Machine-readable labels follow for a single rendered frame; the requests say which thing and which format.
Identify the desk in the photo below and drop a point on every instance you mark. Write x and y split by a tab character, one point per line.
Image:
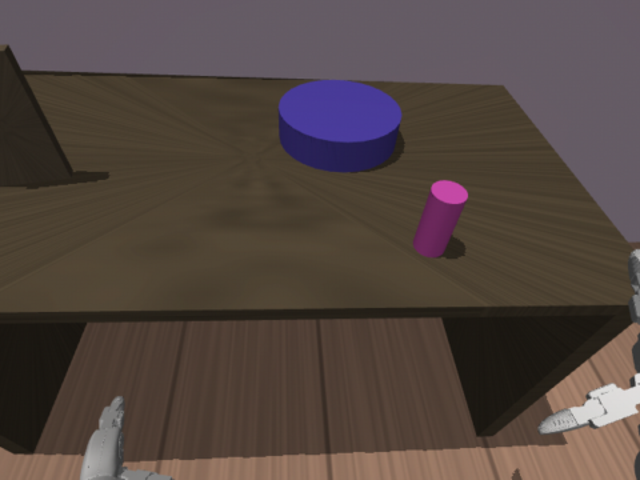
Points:
184	206

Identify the right robot hand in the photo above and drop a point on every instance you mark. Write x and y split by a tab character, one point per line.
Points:
608	403

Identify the left robot hand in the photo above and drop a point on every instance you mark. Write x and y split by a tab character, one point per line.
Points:
104	453

